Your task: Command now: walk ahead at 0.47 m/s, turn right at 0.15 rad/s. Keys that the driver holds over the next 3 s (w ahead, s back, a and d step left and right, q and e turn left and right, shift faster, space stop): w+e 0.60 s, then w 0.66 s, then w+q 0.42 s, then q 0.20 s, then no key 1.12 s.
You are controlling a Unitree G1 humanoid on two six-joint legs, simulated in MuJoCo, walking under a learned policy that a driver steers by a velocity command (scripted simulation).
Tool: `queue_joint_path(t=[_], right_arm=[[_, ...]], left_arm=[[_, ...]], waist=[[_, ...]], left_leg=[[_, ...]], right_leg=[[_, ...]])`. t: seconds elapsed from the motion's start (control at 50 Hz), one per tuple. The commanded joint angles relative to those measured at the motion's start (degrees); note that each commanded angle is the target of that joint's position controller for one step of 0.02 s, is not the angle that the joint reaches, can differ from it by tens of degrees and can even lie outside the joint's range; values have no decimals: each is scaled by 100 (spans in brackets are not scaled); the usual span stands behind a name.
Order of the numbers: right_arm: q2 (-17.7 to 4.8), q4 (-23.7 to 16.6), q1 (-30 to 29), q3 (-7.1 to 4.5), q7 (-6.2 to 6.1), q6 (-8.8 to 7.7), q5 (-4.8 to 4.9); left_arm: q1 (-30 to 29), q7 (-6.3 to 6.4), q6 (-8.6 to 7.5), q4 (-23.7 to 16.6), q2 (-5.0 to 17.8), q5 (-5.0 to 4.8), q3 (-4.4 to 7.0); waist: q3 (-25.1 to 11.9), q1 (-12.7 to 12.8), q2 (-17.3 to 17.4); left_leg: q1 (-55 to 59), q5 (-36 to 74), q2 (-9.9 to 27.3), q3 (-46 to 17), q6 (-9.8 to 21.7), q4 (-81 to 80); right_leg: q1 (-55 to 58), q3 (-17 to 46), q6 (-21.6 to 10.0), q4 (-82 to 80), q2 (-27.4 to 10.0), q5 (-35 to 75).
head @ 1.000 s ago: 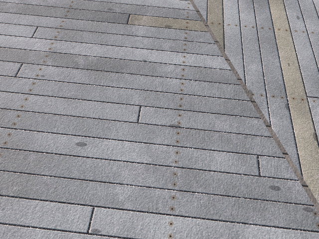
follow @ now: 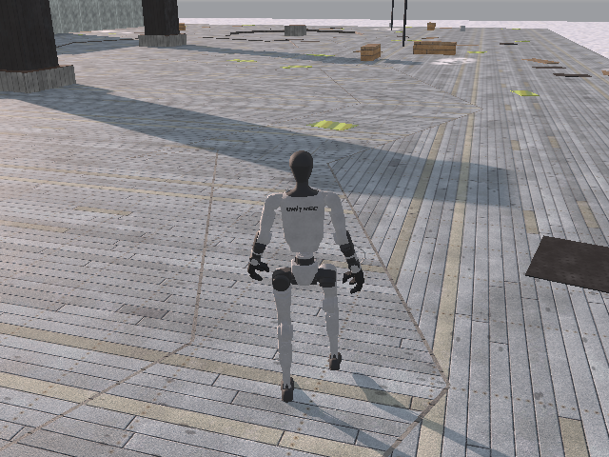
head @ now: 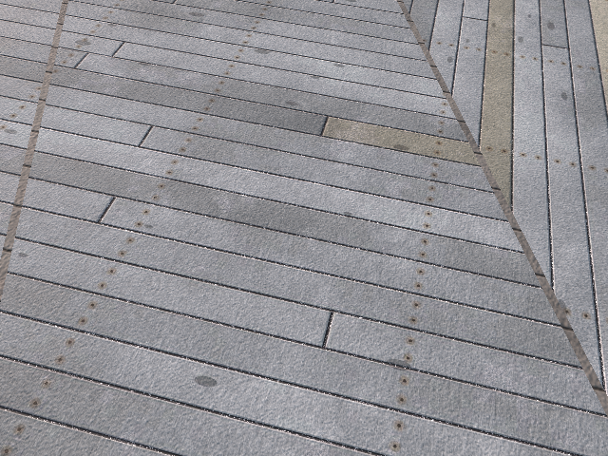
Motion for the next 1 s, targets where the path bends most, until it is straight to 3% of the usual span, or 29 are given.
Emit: queue_joint_path(t=[0.02,0.08,0.14,0.2,0.22,0.24,0.26,0.28,0.3,0.32,0.34,0.36,0.42,0.48,0.54,0.6,0.64,0.68,0.7,0.72,0.74,0.76,0.78,0.8,0.82,0.86,0.9,0.94,1.0], right_arm=[[-983,-321,-264,-234,-74,-121,-3],[-1048,-110,11,-254,-98,-136,33],[-1065,14,56,-276,-118,-64,65],[-1280,-22,-44,-331,-199,75,22],[-1304,-67,-122,-323,-244,153,7],[-1278,-168,-57,-282,-303,166,-27],[-502,-429,619,-11,-193,24,-163],[-687,-364,380,2,-97,-218,-51],[-1084,-573,-279,-114,-26,-359,197],[-1066,-699,-640,-81,-34,-440,211],[-1020,-693,-874,-102,-89,-445,60],[-1050,-727,-737,-145,-118,-399,-8],[-874,-739,-537,-138,-131,-207,-94],[-707,-981,-1192,-80,-160,-158,-130],[-558,-1145,-1881,-19,-106,-216,-80],[-691,-1274,-2283,-55,-26,-276,26],[-818,-1258,-2238,-99,38,-324,34],[-909,-1200,-1974,-150,62,-369,27],[-981,-1090,-1564,-208,38,-390,-2],[-1182,-1006,-925,-284,2,-419,-83],[-1669,-910,-185,-407,-24,-404,-178],[-1645,-593,317,-464,50,-311,-21],[-1164,-662,123,-322,61,-293,84],[-968,-704,-193,-253,46,-246,47],[-849,-710,-451,-194,51,-210,-12],[-729,-679,-684,-133,44,-219,-70],[-701,-609,-651,-123,52,-239,-16],[-938,-511,-584,-186,32,-245,45],[-1082,-374,-424,-216,0,-181,73]], left_arm=[[-585,-62,-45,-481,76,-18,-58],[-1067,-139,-37,-697,81,-61,-95],[-1297,-241,-37,-889,175,-67,-75],[-755,-281,-9,-880,475,-32,78],[22,-255,15,-695,698,-39,218],[907,-173,57,-523,1036,-52,376],[1377,-126,63,-519,1678,-47,515],[1492,-113,59,-523,1272,-90,398],[1232,-88,49,-526,1009,-43,318],[860,-66,34,-605,893,-37,281],[486,-63,39,-685,724,-15,218],[263,-41,26,-780,667,67,188],[120,17,10,-867,633,38,197],[377,117,5,-795,819,0,256],[679,179,70,-698,861,-56,273],[991,210,138,-585,858,-104,280],[1098,231,171,-535,768,-78,254],[1093,229,201,-504,754,-34,257],[1049,213,210,-516,666,-20,225],[1039,181,192,-565,424,23,128],[1587,174,142,-636,119,-8,19],[1947,182,89,-622,148,-110,-28],[1482,183,73,-623,670,-156,81],[879,183,77,-744,766,-124,109],[478,174,65,-848,689,-17,98],[502,131,53,-873,523,15,100],[591,117,82,-818,312,23,65],[256,105,73,-967,193,55,-6],[-312,60,13,-1079,76,56,-69]], waist=[[427,-11,709],[569,-154,633],[598,-107,576],[-11,273,852],[-474,697,847],[-992,1079,588],[-1849,691,-876],[-2500,871,-692],[-1596,962,-441],[-957,803,21],[-421,584,475],[-292,315,211],[-165,71,33],[62,264,54],[70,569,-50],[65,706,-129],[6,665,-212],[-16,501,-382],[-178,268,-383],[-766,-44,-198],[-1660,-80,881],[-1915,-78,2191],[-1138,-220,1374],[-510,-235,870],[-49,-153,532],[96,122,816],[4,194,803],[146,146,847],[162,-34,698]], left_leg=[[-294,1434,1340,-453,812,-766],[-83,1375,1512,-155,742,-842],[603,1971,1742,68,605,-543],[1093,4932,1731,356,376,748],[900,5579,1568,566,225,1871],[-265,4741,1402,607,22,3353],[-2908,536,409,446,-413,5823],[-3777,-1995,-83,-690,-372,6653],[-4321,-1610,297,-909,-241,6778],[-4264,-1110,567,-822,-153,6355],[-3964,-801,763,-721,-151,5794],[-3537,-607,891,-757,-206,5494],[-3068,-399,959,-632,-450,4882],[-3142,635,834,-524,-645,3691],[-2681,1718,521,-474,-672,2358],[-2517,1808,358,-609,-638,1788],[-2506,1559,383,-688,-517,1531],[-2190,1088,383,-593,-302,1405],[-1585,1011,314,-455,-127,1163],[-448,993,745,-788,188,1281],[1641,631,1892,-2522,957,1338],[2301,-887,2632,-4578,1508,606],[1802,-1809,2475,-4440,1286,370],[1133,-1551,2237,-3614,1070,316],[445,-874,1925,-2952,959,144],[-205,80,1633,-2344,934,-83],[-375,593,1447,-1874,945,-267],[-484,1192,1537,-1602,1101,-421],[-461,1445,1372,-1095,966,-485]], right_leg=[[-139,-87,42,-1033,72,955],[61,-102,-111,-1618,230,1312],[-38,-72,-349,-1919,343,958],[908,-524,-647,-1823,840,101],[1922,-688,-800,-1950,1093,80],[3617,-51,-1051,-1943,809,158],[6049,3037,-2203,-2087,-826,-702],[6520,4884,-2483,-3177,-1266,-1496],[5929,4007,-2073,-3355,-1063,-1520],[4984,3275,-1847,-3427,-833,-1134],[4004,2653,-1642,-3561,-559,-491],[3354,2380,-1676,-3684,-444,58],[2419,1865,-1736,-3948,-171,631],[2043,1484,-1583,-3995,73,757],[1953,1363,-1299,-3847,294,250],[2336,1780,-1231,-3553,131,-111],[2870,2048,-1158,-3195,-76,-127],[3139,2214,-1064,-2856,-214,277],[3140,2133,-959,-2472,-46,777],[2875,1850,-787,-1455,240,909],[1321,1181,-391,388,937,-282],[-66,820,-159,1774,1219,-2712],[-635,1067,-169,2248,904,-2493],[-730,868,-165,2300,687,-2025],[-641,681,-170,1976,514,-1688],[-196,557,-129,1411,194,-1269],[19,369,-88,1080,147,-1110],[-98,269,31,353,57,-843],[119,122,65,-814,118,145]])
Next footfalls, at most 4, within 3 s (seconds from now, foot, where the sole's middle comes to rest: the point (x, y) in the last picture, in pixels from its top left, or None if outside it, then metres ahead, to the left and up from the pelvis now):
0.24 right None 0.32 -0.14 -0.78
0.72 left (297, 399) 0.63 -0.01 -0.78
1.22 right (431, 337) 0.78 -0.35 -0.78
1.76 left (366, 228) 1.14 -0.23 -0.78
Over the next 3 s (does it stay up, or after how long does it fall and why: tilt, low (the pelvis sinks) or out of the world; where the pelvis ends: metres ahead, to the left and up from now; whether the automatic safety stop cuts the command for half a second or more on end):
stays up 1.13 -0.36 -0.01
